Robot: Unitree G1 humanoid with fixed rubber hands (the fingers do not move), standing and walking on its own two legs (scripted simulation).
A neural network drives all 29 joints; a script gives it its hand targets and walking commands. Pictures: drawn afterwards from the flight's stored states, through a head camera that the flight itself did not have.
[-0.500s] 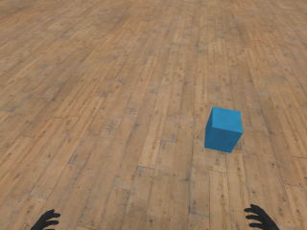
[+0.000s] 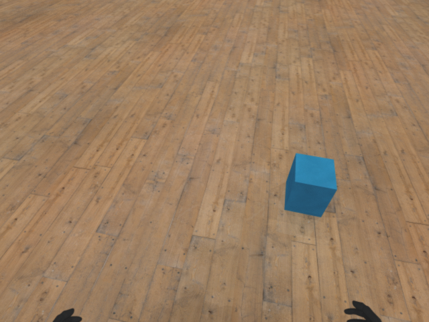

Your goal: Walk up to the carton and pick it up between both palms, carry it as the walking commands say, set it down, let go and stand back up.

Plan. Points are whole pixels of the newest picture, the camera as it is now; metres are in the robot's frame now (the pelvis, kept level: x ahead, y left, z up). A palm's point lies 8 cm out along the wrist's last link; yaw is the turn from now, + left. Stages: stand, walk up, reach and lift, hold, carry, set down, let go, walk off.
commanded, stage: stand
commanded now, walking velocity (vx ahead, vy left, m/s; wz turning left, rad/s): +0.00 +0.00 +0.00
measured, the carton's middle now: (308, 185) +0.94 -0.55 -0.65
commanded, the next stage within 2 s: walk up in 1.68 s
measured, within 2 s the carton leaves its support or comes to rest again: neither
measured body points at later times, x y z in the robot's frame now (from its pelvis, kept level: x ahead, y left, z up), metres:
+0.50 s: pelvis +0.00 +0.00 +0.01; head +0.00 +0.00 +0.46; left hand +0.11 +0.31 -0.10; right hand +0.11 -0.31 -0.11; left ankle +0.00 +0.12 -0.74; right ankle +0.00 -0.12 -0.74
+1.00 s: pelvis +0.00 +0.00 +0.01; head +0.01 +0.00 +0.46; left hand +0.11 +0.32 -0.10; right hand +0.11 -0.32 -0.10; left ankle +0.00 +0.12 -0.74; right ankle +0.00 -0.12 -0.74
